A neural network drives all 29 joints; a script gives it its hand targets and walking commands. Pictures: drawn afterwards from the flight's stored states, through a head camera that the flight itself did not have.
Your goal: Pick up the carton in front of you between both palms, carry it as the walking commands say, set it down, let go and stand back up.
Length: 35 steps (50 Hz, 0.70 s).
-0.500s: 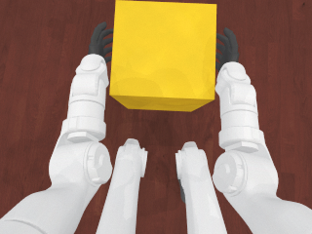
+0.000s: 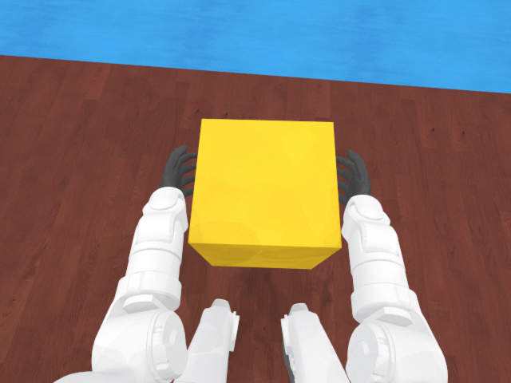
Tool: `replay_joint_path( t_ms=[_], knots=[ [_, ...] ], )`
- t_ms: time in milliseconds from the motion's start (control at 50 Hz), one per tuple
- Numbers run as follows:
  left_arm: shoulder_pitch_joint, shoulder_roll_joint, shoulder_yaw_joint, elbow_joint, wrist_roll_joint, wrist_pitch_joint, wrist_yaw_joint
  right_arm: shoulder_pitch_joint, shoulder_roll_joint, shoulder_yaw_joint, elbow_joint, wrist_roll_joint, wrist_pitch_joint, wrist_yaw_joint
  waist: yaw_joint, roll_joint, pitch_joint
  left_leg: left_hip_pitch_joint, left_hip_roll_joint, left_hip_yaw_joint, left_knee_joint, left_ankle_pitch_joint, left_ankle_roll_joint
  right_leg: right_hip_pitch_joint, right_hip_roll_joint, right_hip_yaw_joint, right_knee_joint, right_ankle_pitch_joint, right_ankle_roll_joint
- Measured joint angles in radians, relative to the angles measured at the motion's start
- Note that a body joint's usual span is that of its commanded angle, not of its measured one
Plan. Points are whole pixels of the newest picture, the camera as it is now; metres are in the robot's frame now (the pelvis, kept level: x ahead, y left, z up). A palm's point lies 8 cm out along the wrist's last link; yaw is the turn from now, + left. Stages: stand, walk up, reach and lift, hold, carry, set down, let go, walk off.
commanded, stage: reach and lift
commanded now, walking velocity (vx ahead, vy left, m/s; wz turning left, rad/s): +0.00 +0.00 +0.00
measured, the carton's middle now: (264, 204) +0.40 +0.01 -0.10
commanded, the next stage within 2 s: hold in 1.64 s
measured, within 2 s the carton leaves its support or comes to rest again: neither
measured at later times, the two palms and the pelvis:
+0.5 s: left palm (144, 176) +0.35 +0.15 +0.11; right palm (407, 182) +0.35 -0.15 +0.12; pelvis +0.05 +0.00 +0.12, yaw +0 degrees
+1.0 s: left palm (128, 173) +0.33 +0.15 +0.15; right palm (429, 180) +0.34 -0.15 +0.16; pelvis +0.03 +0.00 +0.13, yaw +0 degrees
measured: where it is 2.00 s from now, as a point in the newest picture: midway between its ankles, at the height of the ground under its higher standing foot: (256, 376)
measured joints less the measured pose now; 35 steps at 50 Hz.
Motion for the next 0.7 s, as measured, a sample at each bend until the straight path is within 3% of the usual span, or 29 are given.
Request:
replay_joint_path(
  t_ms=[340,580,700],
  knots=[
    [0.274,-0.055,-0.069,-0.106,-0.004,0.021,-0.002,0.266,0.036,0.086,-0.094,-0.005,0.026,0.016,-0.001,0.005,0.06,0.582,0.021,-0.016,-0.443,0.108,0.016,0.578,-0.027,0.021,-0.439,0.109,-0.02],
    [0.413,-0.081,-0.141,-0.258,0.013,0.178,0.006,0.384,0.02,0.173,-0.213,-0.009,0.182,0.032,-0.003,0.009,0.118,1.005,0.041,-0.027,-0.737,0.2,0.023,1.002,-0.048,0.027,-0.736,0.202,-0.029],
    [0.401,-0.083,-0.138,-0.263,0.049,0.258,-0.01,0.37,0.023,0.167,-0.218,-0.05,0.261,0.05,-0.005,0.01,0.152,1.122,0.044,-0.027,-0.797,0.224,0.025,1.119,-0.053,0.028,-0.795,0.226,-0.031]
  ],
)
